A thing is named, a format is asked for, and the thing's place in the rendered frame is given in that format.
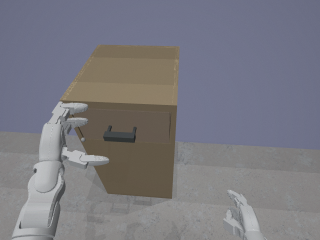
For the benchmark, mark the robot left hand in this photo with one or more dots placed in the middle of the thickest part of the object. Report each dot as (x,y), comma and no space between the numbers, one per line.
(53,137)

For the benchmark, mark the cabinet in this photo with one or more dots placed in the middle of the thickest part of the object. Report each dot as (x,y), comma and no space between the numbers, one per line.
(137,78)

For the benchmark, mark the drawer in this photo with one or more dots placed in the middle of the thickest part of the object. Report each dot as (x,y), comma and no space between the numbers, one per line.
(151,126)

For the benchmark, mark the handle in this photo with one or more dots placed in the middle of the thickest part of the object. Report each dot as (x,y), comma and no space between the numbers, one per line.
(112,136)

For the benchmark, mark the left robot forearm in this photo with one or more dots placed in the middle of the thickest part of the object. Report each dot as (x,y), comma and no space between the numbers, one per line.
(39,216)

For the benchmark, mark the robot right hand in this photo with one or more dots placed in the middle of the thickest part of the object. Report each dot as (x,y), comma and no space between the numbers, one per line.
(244,220)

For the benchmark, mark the right robot forearm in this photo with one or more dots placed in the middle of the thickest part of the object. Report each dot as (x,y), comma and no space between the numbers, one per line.
(254,235)

